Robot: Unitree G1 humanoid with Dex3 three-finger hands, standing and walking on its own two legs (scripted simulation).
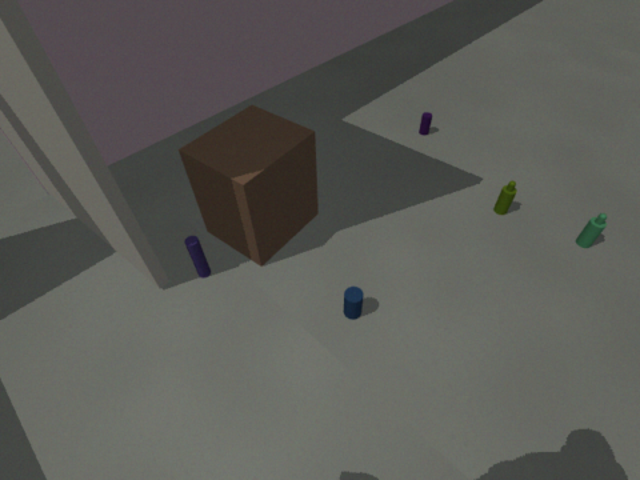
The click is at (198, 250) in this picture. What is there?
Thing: slim round
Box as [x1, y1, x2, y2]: [185, 236, 210, 277]
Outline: 189,236 185,239 185,244 199,275 201,277 205,277 210,273 205,257 197,237
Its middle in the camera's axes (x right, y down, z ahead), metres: -0.47 +0.07 +1.49
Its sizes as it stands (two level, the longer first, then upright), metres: 0.049 0.049 0.198
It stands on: the floor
